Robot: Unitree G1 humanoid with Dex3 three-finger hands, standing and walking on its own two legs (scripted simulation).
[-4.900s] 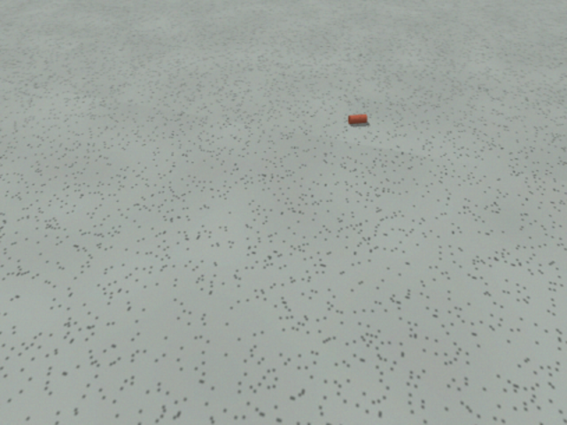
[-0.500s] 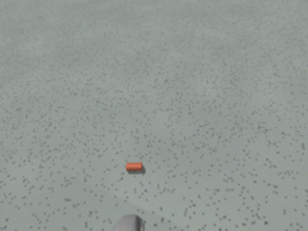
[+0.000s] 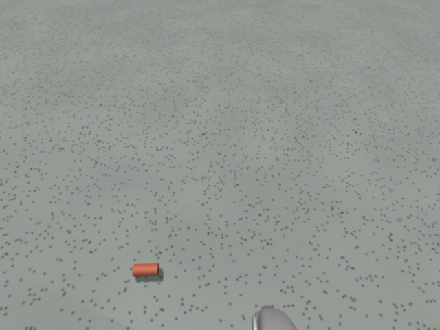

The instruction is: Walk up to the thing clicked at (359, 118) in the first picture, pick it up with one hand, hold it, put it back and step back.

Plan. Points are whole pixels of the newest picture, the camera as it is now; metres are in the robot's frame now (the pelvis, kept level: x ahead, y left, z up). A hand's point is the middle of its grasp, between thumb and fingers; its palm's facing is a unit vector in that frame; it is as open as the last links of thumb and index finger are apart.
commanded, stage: walk up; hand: left
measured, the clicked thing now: (146, 269) +0.48 +0.29 -0.73
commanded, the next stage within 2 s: none
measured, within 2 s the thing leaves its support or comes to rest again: neither
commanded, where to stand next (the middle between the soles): +0.15 +0.00 m, yaw +3 degrees
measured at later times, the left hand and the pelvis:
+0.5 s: hand out of the picture +0.06 +0.24 -0.13, palm faces +0.04 -0.86 -0.50, open 7.4 cm; pelvis +0.06 -0.06 -0.01, yaw +4 degrees
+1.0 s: hand out of the picture +0.10 +0.28 -0.15, palm faces +0.03 -0.91 -0.40, open 7.4 cm; pelvis +0.06 +0.00 -0.01, yaw +4 degrees
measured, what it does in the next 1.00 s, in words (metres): steps on the spot: right foot, then left foot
